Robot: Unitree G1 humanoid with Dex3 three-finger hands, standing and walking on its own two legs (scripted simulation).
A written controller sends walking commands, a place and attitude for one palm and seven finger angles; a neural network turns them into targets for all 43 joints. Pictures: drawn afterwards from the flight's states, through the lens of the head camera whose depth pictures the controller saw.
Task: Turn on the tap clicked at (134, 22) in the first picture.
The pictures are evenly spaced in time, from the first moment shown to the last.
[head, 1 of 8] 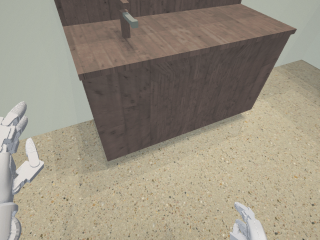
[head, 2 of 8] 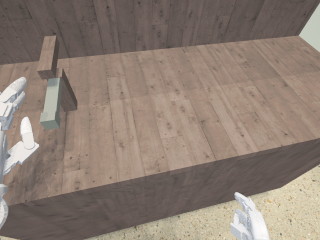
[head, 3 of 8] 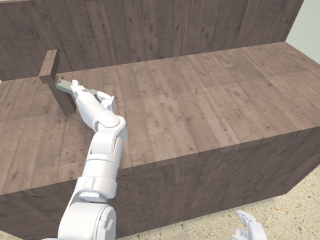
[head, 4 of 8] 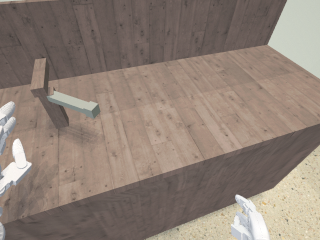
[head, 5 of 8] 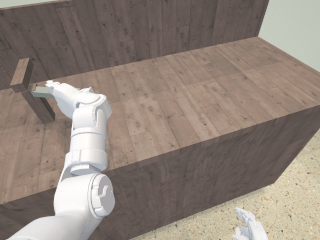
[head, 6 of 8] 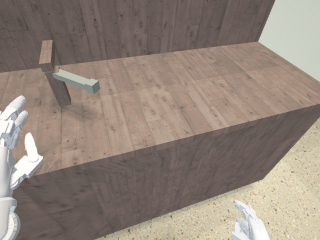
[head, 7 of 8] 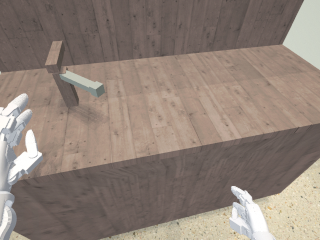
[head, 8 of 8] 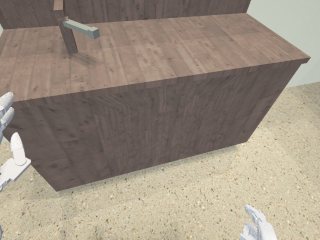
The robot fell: no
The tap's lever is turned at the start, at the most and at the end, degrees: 0 83 42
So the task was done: no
